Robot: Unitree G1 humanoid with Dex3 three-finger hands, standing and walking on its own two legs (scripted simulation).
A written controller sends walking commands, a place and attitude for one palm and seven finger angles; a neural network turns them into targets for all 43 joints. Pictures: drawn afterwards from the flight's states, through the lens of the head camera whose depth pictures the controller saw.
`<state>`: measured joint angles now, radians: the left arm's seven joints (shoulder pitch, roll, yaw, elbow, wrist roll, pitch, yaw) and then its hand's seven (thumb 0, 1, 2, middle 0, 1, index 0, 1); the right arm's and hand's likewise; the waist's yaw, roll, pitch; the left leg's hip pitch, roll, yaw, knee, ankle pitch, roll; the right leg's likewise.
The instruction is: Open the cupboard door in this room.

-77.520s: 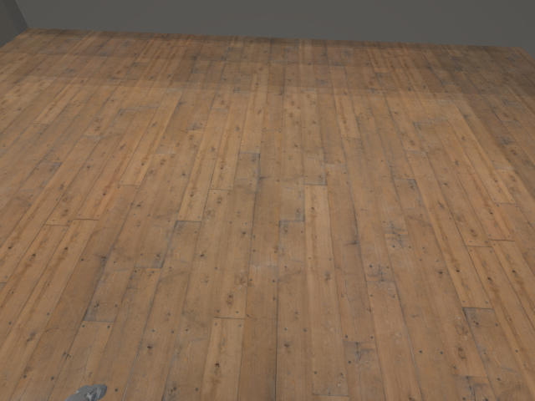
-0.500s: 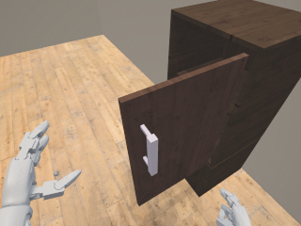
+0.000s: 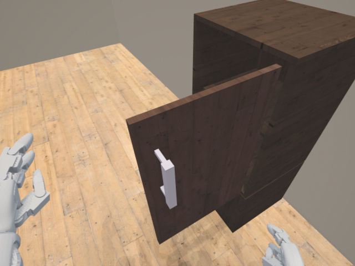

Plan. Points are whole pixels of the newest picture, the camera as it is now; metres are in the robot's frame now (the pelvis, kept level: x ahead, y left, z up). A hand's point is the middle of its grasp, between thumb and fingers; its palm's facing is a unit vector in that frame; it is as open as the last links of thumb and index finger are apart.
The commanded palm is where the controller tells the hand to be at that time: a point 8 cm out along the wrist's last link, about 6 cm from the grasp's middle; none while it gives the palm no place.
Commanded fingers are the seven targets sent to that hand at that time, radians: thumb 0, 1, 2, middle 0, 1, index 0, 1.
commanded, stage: draw the hand back to the body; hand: left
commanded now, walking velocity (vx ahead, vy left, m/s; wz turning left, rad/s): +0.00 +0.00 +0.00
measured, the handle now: (165, 180) +0.29 +0.07 +0.06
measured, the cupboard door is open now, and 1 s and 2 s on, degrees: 90 90 90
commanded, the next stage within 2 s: step back with the hand held close in 0.14 s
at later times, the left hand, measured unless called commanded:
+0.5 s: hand (44, 193) +0.19 +0.26 +0.15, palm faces +0.37 -0.80 -0.47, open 7.4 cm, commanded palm +0.13 +0.31 +0.17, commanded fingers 0.00 0.90 0.90 -0.20 -0.30 -0.20 -0.30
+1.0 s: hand (4, 229) +0.12 +0.29 +0.15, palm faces +0.43 -0.78 -0.46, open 7.4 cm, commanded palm +0.06 +0.33 +0.17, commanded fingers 0.00 0.90 0.90 -0.20 -0.30 -0.20 -0.30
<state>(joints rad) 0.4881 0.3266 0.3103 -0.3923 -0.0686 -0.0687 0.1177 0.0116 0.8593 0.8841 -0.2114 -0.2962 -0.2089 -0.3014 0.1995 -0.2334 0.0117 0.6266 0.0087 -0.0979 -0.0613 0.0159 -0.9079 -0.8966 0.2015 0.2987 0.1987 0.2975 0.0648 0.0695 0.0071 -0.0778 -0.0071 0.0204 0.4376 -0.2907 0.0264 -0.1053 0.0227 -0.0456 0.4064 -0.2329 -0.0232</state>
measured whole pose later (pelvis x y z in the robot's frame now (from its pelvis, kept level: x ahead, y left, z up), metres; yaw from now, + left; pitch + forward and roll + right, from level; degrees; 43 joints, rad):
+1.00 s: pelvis -0.09 +0.03 -0.02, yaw -1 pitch -1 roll -1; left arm 0.52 0.39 0.43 -0.52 -0.01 -0.20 0.15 0.01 0.89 0.90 -0.22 -0.30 -0.21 -0.30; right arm 0.23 -0.21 0.01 0.55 0.01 -0.06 -0.07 0.01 -0.91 -0.90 0.20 0.30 0.20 0.30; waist 0.00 -0.01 0.04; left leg -0.39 -0.03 0.06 0.68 -0.28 0.08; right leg -0.40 0.01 0.01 0.64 -0.21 0.02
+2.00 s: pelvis -0.26 +0.03 -0.02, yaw -6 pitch -2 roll +0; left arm 0.48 0.43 0.44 -0.46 -0.06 -0.18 0.14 0.01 0.89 0.90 -0.22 -0.30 -0.21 -0.30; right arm 0.24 -0.23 0.00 0.66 0.00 -0.11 -0.07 0.02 -0.91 -0.90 0.20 0.30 0.20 0.30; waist -0.03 -0.06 -0.02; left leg -0.38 -0.04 0.05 0.54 -0.14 0.07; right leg -0.14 0.01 0.02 0.65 -0.47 0.02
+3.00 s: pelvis -0.30 +0.05 +0.00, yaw -6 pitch -1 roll +0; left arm 0.55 0.42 0.43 -0.48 -0.04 -0.23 0.14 0.01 0.89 0.90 -0.22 -0.30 -0.21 -0.30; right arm 0.20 -0.22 -0.01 0.61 0.00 -0.12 -0.07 0.02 -0.91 -0.90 0.20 0.30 0.20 0.30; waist -0.01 -0.01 0.04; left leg -0.25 0.02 0.05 0.50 -0.24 0.01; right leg -0.18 0.03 -0.08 0.47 -0.28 -0.04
